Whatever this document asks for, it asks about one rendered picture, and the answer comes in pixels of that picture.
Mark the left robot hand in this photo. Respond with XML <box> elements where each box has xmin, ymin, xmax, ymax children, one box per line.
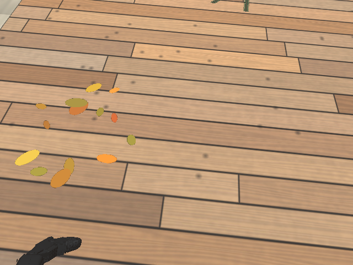
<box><xmin>16</xmin><ymin>236</ymin><xmax>82</xmax><ymax>265</ymax></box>

